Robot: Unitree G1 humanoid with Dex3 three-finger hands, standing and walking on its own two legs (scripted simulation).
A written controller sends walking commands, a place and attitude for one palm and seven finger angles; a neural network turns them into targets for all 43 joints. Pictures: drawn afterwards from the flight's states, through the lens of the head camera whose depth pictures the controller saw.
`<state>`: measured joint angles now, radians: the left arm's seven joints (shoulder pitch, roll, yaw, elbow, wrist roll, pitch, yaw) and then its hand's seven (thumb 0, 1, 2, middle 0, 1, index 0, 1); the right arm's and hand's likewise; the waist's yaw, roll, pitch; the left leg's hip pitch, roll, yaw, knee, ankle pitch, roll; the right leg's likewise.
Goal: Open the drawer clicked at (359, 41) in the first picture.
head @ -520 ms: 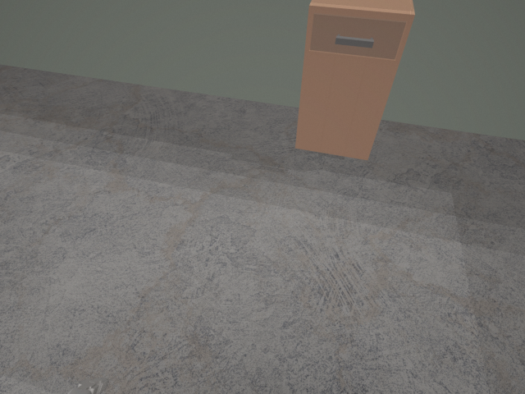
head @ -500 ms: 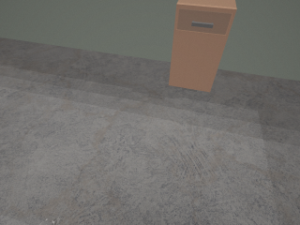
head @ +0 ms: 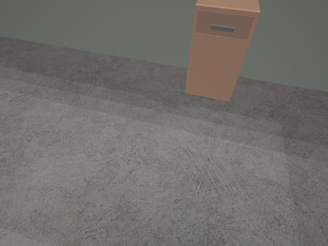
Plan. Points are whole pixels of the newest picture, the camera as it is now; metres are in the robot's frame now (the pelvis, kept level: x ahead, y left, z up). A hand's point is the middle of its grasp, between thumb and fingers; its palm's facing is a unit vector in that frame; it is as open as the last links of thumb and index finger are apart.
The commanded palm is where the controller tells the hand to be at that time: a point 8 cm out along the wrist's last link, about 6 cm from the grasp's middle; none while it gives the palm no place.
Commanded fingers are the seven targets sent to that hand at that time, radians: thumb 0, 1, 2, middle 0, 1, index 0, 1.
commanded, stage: stand and wait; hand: left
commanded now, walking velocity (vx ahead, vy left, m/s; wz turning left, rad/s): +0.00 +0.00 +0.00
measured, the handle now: (222, 27) +1.53 -0.33 -0.10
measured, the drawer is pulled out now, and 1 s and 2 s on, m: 0.00 0.00 0.00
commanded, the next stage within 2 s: look at it before walking up in 0.30 s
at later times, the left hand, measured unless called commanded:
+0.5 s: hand out of the picture +0.07 +0.25 -0.15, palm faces -0.03 -0.94 -0.33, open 7.4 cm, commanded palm none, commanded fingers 0.00 0.90 0.90 -0.20 -0.30 -0.20 -0.30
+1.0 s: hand out of the picture +0.06 +0.25 -0.16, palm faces -0.03 -0.94 -0.33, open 7.4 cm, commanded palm none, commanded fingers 0.00 0.90 0.90 -0.20 -0.30 -0.20 -0.30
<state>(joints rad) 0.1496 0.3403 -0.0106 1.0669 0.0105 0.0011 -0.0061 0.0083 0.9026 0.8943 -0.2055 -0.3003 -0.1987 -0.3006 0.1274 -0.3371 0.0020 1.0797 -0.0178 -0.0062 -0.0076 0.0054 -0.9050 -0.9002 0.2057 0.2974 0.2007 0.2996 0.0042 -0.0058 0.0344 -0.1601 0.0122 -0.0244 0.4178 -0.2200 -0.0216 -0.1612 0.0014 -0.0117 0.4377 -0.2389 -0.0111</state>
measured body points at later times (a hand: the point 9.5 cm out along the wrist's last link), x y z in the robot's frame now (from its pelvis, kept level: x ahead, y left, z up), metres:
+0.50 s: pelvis -0.01 +0.00 +0.00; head -0.02 +0.01 +0.45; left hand +0.07 +0.30 -0.13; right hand +0.07 -0.29 -0.13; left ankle +0.01 +0.14 -0.74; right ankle +0.00 -0.11 -0.74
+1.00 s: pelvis -0.01 +0.01 +0.00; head +0.00 +0.01 +0.45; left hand +0.06 +0.30 -0.13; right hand +0.07 -0.29 -0.13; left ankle +0.01 +0.14 -0.74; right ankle +0.00 -0.11 -0.74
